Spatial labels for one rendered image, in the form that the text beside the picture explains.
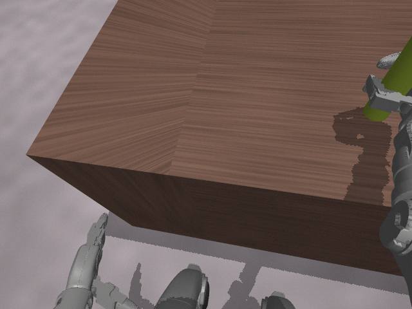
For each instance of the right robot hand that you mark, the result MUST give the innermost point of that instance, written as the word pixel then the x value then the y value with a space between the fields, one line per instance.
pixel 385 99

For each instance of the can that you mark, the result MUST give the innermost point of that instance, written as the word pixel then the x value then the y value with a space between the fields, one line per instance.
pixel 398 78

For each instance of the right robot arm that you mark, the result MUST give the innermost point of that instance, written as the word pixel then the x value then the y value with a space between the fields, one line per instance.
pixel 396 231

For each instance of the left robot arm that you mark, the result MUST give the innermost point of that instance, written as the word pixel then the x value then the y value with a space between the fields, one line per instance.
pixel 74 298

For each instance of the left robot hand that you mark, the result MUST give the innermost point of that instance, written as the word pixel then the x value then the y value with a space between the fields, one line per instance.
pixel 84 270

